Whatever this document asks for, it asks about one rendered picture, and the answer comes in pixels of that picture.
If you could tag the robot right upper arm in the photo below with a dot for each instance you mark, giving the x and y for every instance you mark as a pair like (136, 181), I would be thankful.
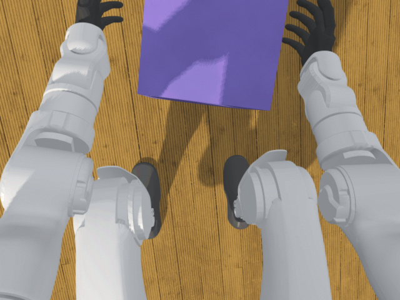
(364, 201)

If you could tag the robot left upper arm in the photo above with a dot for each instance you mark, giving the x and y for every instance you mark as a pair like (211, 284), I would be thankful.
(44, 188)

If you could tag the right robot foot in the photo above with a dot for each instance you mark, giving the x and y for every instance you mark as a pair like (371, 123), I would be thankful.
(234, 169)

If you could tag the robot right forearm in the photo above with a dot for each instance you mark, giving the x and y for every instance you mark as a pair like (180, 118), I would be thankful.
(336, 122)

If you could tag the robot right shin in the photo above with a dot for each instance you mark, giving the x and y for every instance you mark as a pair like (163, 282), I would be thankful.
(270, 156)

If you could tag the robot left forearm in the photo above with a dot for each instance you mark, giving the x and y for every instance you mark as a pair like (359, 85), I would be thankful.
(70, 103)

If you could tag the right robot hand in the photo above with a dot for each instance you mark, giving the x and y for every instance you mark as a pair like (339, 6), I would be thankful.
(321, 37)

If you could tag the carton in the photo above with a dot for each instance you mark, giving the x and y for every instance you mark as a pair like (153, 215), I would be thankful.
(214, 52)

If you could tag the left robot hand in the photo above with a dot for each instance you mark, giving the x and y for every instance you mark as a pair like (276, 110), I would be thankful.
(91, 11)

